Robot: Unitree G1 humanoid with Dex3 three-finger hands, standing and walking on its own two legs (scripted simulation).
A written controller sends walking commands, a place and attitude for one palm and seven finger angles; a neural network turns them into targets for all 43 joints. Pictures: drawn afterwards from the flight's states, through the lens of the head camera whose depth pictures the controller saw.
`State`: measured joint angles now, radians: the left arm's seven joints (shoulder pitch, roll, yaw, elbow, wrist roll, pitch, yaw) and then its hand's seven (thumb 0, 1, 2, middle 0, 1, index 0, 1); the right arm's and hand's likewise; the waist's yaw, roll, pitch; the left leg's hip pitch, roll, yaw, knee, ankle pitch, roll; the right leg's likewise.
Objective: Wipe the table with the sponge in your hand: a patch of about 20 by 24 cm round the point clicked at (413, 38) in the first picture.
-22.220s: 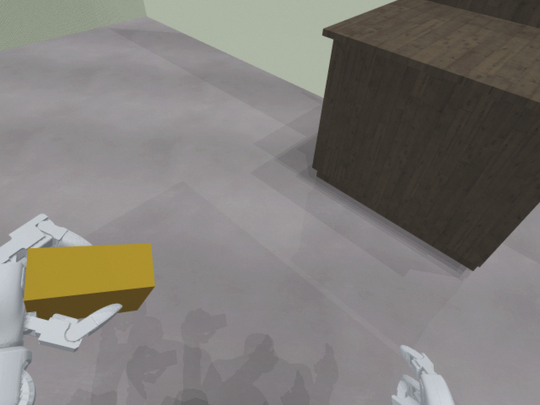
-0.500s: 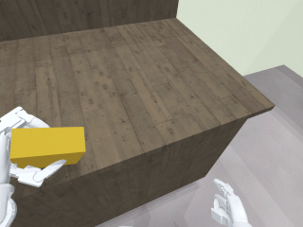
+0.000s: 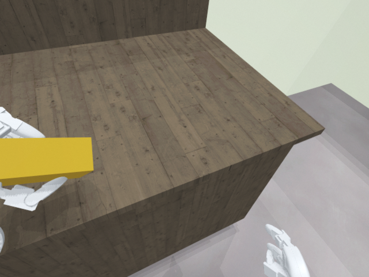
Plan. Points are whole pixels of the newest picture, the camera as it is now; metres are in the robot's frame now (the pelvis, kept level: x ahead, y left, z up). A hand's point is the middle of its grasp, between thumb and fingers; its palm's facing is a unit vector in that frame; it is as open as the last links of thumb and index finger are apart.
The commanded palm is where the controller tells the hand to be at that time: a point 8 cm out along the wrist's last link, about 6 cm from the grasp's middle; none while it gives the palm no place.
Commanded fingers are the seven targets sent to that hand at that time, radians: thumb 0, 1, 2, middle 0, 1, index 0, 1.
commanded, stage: come to a stop and stand still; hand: left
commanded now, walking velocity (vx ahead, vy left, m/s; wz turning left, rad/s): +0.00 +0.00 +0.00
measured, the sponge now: (58, 161) +0.25 +0.23 +0.18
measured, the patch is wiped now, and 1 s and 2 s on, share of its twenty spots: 0.00 0.00 0.00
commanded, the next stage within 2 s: look again from close up in 0.40 s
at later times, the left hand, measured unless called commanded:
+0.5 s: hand (42, 171) +0.23 +0.26 +0.16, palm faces +0.39 -0.82 -0.41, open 9.6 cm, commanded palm +0.18 +0.29 +0.18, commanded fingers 0.00 0.10 1.30 -1.20 -1.60 -1.20 -1.60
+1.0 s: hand (33, 143) +0.26 +0.27 +0.20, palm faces +0.43 -0.76 -0.48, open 9.6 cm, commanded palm +0.18 +0.27 +0.19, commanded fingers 0.00 0.10 1.30 -1.20 -1.60 -1.20 -1.60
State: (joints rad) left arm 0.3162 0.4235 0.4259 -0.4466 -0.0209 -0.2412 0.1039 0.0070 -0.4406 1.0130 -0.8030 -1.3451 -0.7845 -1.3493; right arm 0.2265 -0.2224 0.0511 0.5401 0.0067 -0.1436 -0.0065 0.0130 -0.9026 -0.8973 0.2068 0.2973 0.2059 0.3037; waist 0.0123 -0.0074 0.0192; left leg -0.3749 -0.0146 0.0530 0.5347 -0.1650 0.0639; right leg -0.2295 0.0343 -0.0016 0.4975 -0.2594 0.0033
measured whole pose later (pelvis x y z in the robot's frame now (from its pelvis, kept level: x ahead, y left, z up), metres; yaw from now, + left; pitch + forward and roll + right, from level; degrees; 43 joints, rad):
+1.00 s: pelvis +0.02 -0.02 +0.00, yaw +2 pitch -3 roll -1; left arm 0.16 0.54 0.40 -0.31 -0.03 -0.03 0.03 0.00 -0.44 1.02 -0.80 -1.35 -0.78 -1.35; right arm 0.20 -0.25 0.06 0.61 0.00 -0.08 -0.04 0.01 -0.90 -0.90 0.21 0.30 0.20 0.30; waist 0.05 0.01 0.04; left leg -0.30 -0.02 0.02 0.50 -0.16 0.04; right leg -0.15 0.03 -0.04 0.49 -0.29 -0.02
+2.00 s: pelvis +0.03 -0.06 +0.00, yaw +2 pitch -3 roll +0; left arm 0.20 0.68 0.19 -0.50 0.39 0.39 -0.04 0.01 -0.44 1.02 -0.79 -1.36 -0.78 -1.36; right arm 0.07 -0.28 0.05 0.59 0.05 0.02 -0.13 0.01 -0.91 -0.90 0.20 0.30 0.20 0.30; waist 0.11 0.10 -0.01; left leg -0.30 0.00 0.01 0.57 -0.21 0.01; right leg -0.17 0.05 -0.04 0.58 -0.36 -0.06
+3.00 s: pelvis +0.00 -0.03 +0.00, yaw +2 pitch -6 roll +0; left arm -0.03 0.66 0.03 -0.38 0.73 0.49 -0.12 0.01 -0.44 1.02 -0.79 -1.36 -0.78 -1.36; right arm -0.05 -0.26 0.10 0.66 0.06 0.03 -0.08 0.01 -0.90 -0.90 0.20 0.30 0.20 0.30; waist 0.16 0.13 0.02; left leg -0.23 -0.03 0.01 0.45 -0.12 0.03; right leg -0.11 0.03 -0.04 0.48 -0.28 -0.04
